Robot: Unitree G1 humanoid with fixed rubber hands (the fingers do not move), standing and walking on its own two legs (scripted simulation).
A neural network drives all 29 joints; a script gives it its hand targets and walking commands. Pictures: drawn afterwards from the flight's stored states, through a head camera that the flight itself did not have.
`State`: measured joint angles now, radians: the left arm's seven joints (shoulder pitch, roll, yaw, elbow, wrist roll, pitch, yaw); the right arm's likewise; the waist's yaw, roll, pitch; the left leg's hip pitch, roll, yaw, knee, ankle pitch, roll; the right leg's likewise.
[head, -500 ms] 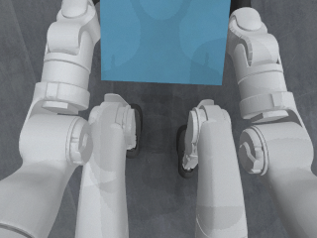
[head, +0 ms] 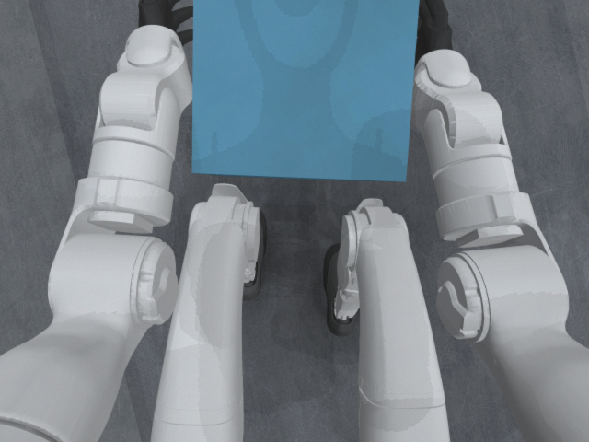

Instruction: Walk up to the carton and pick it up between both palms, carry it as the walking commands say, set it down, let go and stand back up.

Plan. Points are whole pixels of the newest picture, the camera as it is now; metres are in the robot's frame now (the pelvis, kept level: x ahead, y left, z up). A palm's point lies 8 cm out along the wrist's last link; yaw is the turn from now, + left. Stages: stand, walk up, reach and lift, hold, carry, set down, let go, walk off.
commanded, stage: reach and lift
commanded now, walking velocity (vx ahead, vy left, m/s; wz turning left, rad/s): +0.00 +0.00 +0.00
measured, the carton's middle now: (292, 78) +0.51 +0.02 -0.13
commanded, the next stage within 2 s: none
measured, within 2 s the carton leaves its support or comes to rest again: neither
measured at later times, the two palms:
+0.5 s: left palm (132, 19) +0.50 +0.16 +0.01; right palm (457, 47) +0.49 -0.13 +0.00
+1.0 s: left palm out of the picture +0.48 +0.16 +0.08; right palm (498, 27) +0.47 -0.12 +0.07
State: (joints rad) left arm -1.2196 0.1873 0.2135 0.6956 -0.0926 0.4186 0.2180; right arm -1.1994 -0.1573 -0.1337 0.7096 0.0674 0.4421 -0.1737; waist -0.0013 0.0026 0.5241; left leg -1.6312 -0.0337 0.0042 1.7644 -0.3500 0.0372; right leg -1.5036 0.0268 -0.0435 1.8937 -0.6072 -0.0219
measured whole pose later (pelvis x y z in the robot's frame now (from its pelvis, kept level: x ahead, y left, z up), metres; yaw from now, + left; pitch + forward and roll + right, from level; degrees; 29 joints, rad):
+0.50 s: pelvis +0.00 +0.00 +0.05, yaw +1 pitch +8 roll -2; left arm -1.13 0.16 0.21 0.67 -0.08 0.43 0.22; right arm -1.11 -0.13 -0.13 0.69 0.07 0.45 -0.17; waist 0.00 0.00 0.52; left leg -1.39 -0.05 -0.01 1.60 -0.34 0.03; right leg -1.27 0.03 -0.04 1.71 -0.58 -0.02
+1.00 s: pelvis +0.01 +0.00 +0.11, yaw +1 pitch +4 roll -2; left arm -1.04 0.12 0.21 0.64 -0.08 0.44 0.22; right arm -1.00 -0.10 -0.13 0.66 0.05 0.45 -0.17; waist 0.00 0.00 0.52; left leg -1.15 -0.05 -0.03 1.39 -0.30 0.03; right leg -1.03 0.03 -0.04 1.49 -0.52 -0.02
